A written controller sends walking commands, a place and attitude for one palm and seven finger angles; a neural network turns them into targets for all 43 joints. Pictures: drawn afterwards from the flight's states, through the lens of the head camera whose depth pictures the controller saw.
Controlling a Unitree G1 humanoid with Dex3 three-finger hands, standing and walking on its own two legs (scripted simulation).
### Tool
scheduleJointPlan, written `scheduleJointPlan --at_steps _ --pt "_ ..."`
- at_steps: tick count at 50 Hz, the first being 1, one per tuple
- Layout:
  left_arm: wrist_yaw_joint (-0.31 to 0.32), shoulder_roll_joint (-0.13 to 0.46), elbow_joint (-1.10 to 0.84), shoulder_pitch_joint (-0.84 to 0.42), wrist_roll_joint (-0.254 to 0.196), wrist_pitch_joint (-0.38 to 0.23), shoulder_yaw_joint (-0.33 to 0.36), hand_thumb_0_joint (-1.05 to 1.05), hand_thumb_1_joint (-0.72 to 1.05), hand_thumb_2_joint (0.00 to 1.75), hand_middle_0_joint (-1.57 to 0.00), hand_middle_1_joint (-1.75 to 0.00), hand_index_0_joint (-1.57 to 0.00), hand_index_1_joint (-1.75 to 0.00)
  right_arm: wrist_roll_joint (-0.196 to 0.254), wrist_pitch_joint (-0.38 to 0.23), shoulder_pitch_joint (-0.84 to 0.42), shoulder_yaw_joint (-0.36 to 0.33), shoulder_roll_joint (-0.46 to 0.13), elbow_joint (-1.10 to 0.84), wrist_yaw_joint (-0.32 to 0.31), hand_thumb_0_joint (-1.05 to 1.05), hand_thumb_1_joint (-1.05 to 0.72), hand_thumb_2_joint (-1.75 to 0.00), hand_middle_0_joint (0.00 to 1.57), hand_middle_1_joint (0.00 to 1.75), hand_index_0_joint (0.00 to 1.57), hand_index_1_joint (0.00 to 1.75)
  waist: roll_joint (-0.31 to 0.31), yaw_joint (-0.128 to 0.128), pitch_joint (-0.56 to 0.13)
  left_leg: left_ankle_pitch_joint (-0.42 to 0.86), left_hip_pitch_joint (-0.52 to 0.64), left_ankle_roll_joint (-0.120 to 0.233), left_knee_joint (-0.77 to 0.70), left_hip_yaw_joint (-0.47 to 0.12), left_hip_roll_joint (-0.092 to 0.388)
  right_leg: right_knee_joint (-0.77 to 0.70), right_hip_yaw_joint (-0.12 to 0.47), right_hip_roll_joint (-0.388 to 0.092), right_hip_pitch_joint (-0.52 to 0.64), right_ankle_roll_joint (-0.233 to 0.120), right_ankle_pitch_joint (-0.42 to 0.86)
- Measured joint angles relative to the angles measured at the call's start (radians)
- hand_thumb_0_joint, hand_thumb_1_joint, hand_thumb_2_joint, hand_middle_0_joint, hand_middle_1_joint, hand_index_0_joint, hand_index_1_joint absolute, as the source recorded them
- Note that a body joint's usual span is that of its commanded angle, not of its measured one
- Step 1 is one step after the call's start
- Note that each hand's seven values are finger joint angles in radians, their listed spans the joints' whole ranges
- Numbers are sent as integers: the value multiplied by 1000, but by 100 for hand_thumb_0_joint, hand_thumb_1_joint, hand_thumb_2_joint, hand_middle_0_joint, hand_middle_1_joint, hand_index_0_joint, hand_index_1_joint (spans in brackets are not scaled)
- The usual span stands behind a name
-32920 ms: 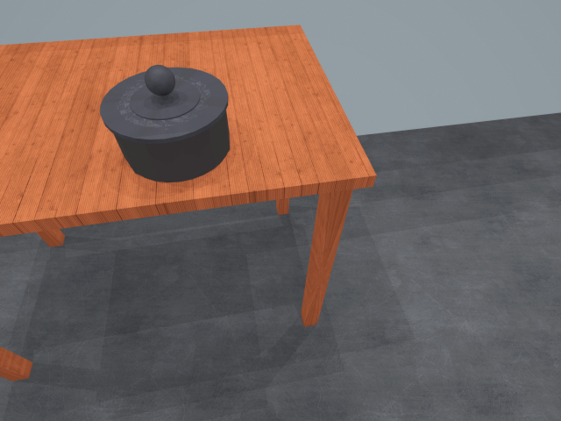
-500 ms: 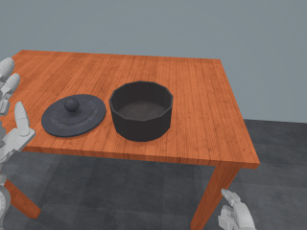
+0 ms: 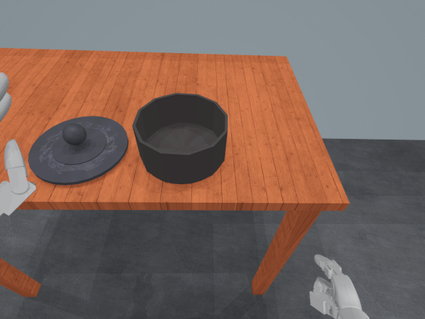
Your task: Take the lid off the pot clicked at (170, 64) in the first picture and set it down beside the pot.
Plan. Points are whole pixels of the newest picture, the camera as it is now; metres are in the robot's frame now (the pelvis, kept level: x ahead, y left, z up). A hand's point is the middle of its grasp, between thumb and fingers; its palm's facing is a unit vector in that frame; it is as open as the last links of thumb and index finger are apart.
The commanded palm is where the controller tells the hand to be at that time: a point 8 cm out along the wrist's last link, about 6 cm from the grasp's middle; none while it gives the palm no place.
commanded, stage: step back with the hand held close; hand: left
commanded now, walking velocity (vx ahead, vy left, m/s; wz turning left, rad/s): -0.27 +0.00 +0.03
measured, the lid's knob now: (74, 134) +0.45 +0.33 +0.08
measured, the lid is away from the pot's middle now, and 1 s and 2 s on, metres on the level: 0.23 0.23 0.23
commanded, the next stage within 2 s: stop stepping back and stand still in 0.98 s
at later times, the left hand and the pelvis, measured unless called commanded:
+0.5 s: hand out of the picture +0.12 +0.25 +0.24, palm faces +0.48 -0.81 -0.33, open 7.4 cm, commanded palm +0.05 +0.30 +0.25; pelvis -0.07 +0.02 -0.02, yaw +1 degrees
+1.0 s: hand out of the picture +0.08 +0.25 +0.26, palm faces +0.35 -0.89 -0.30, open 7.4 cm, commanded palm -0.01 +0.31 +0.25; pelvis -0.16 +0.04 -0.01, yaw -4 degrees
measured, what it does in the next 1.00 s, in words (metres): walks backwards: right foot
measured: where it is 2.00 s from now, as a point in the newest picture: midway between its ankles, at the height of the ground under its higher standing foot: outside the picture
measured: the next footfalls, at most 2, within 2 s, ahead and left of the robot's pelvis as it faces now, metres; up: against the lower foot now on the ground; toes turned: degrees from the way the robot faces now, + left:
right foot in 0.76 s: -0.20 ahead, -0.13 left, +0.00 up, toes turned -2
right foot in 1.20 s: -0.18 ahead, -0.08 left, +0.00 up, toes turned -4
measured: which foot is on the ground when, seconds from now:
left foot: down 0.00-1.00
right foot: down 0.00-0.50, up 0.52-0.74, down 0.76-0.90, up 0.92-1.00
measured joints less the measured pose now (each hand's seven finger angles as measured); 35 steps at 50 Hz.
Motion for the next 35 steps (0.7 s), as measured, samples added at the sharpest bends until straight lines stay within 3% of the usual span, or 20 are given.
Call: scheduleJointPlan --at_steps 4,9,16,20,24,26,28,31,35 --pt "-3 40 -60 94 0 -3 18 2 89 90 -21 -30 -22 -30 5 6 24 -10 7 -21 2 1 -91 -90 20 30 20 30 -24 -14 4 7 -37 6 19 6 -5 34 5 -5 -45 5 0" --pt "9 68 -122 126 4 -30 53 2 88 90 -22 -30 -22 -31 3 -19 59 -13 14 -26 1 1 -91 -90 20 30 20 30 -40 -1 8 14 -74 11 52 2 -13 92 -1 -14 -89 -2 -10" --pt "41 20 -68 19 10 -63 76 1 88 90 -22 -30 -22 -31 6 -52 74 -12 17 2 -2 1 -90 -90 20 30 20 30 12 14 -10 -9 -128 3 134 -23 2 114 -28 1 -109 4 4" --pt "59 -7 -34 -30 14 -63 49 1 88 90 -21 -30 -22 -31 6 -55 72 -8 19 31 -6 1 -90 -90 20 30 20 30 18 2 -26 -82 -168 -16 194 -32 10 114 -38 7 -123 3 21" --pt "63 -20 -38 -34 19 -60 18 1 89 90 -21 -30 -21 -30 3 -56 74 -4 14 28 -15 1 -90 -90 20 30 20 30 7 -17 -17 -1 -186 11 194 -22 14 142 -38 6 -148 4 20" --pt "61 -22 -46 -22 29 -60 20 1 89 90 -21 -30 -21 -30 -2 -63 75 -5 16 18 -20 1 -90 -90 20 30 20 30 3 -20 -5 32 -187 31 180 -12 18 214 -22 16 -180 -7 -54" --pt "57 -19 -51 -13 43 -58 27 1 89 90 -21 -30 -22 -30 -12 -75 83 -13 25 12 -20 1 -90 -90 20 30 20 30 12 -27 -2 53 -186 38 144 -18 21 389 -1 45 -213 -12 -125" --pt "58 4 -74 3 44 -54 50 2 88 90 -22 -30 -22 -31 -15 -87 102 -21 42 19 -7 1 -90 -90 20 30 20 30 23 -27 -25 114 -189 36 58 -33 28 508 -8 75 -183 -20 -197" --pt "69 37 -102 35 24 -67 89 2 88 90 -21 -30 -22 -30 -18 -93 102 -19 62 38 11 1 -90 -90 20 30 20 30 12 3 -74 184 -211 22 -47 -15 33 299 -47 65 -36 -49 -264"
